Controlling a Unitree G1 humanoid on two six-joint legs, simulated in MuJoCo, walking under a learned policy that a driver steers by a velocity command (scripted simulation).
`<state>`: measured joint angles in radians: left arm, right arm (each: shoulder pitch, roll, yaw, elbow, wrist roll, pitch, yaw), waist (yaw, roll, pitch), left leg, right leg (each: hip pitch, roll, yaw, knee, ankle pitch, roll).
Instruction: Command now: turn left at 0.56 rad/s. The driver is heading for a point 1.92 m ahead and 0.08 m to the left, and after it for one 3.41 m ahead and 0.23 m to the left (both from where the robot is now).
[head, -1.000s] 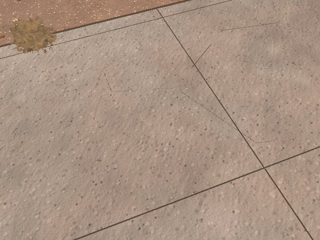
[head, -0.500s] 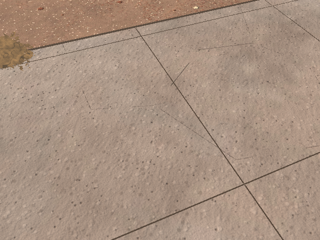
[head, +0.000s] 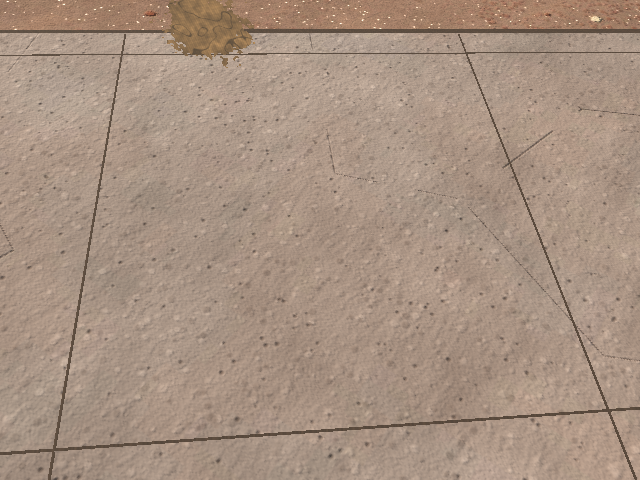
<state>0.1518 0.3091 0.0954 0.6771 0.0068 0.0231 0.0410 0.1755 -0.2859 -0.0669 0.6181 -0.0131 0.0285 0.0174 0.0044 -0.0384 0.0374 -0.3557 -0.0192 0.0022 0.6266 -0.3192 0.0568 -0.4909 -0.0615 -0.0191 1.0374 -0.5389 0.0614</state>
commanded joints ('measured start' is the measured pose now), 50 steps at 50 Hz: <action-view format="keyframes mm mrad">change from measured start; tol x16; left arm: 1 -52 113 30 -82 9 -13 21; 35 119 160 11 17 -33 -63 -31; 50 -58 22 -41 -44 -13 -117 -73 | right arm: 1 -33 -180 -49 -73 22 -32 -21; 33 -90 -55 -1 -67 27 -65 -12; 40 294 -267 -63 29 20 -82 -20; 50 198 -119 -10 59 18 -108 -16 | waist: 1 -6 145 -107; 19 20 196 -155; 22 -28 -243 -129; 38 -51 -79 -55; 40 -109 298 -129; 50 -57 124 40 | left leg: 1 228 267 -364 -266 456 181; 19 171 126 -502 -155 391 114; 22 -165 -114 -191 265 -348 -61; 25 -268 -39 -175 480 -171 -115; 30 -246 9 -30 260 -56 -120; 37 222 -23 50 -206 99 -32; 41 514 412 -681 -427 -310 243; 50 320 195 -171 -492 332 147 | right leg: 1 -243 9 104 145 83 4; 17 83 115 119 -428 171 -5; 20 348 1 156 -682 464 -68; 22 375 -319 534 -727 781 -347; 25 395 -194 404 -775 191 -279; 28 416 -145 354 -836 71 -256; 37 178 -137 254 -772 153 -246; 42 -409 -9 96 76 65 -97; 50 -272 -33 24 -208 485 -37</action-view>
